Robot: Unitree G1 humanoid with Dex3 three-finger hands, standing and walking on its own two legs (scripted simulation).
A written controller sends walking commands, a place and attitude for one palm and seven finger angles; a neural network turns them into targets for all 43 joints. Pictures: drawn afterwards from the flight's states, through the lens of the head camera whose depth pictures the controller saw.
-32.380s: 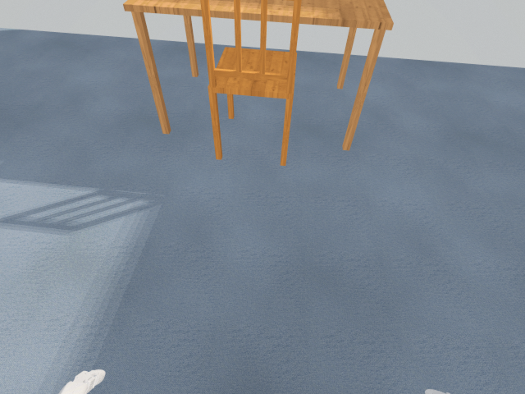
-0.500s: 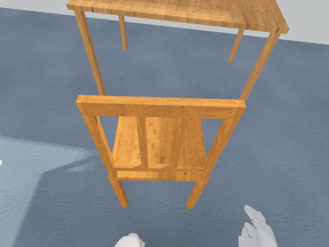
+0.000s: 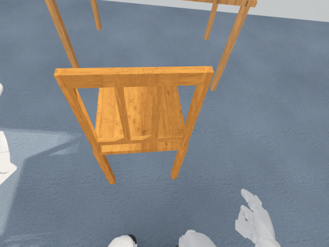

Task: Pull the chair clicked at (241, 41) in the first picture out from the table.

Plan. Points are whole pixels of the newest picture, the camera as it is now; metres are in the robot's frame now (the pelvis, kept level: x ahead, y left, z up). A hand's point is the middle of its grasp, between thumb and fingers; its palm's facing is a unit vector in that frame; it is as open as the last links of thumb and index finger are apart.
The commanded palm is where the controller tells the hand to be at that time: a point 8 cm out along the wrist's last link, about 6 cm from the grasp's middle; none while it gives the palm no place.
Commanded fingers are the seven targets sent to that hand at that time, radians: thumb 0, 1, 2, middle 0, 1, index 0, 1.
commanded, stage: stop stepping back and stand still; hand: left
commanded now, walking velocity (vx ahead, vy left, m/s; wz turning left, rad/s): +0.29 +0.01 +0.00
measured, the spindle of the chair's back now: (123, 116) +0.49 +0.15 -0.08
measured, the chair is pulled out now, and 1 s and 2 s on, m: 0.62 0.62 0.62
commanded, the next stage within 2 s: let the arm hang, fingers relaxed in 0.82 s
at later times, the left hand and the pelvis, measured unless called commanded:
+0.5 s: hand out of the picture +0.11 +0.24 +0.18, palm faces +0.37 -0.80 -0.48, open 7.4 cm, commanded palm +0.05 +0.29 +0.18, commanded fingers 0.00 0.90 0.90 -0.20 -0.30 -0.20 -0.30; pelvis -0.09 -0.01 +0.01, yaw +0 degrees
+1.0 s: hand (4, 233) +0.13 +0.26 +0.11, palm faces +0.29 -0.82 -0.50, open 7.4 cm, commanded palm none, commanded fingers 0.00 0.90 0.90 -0.20 -0.30 -0.20 -0.30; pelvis -0.10 +0.00 +0.00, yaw +0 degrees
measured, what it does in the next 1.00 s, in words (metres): steps on the spot: right foot, then left foot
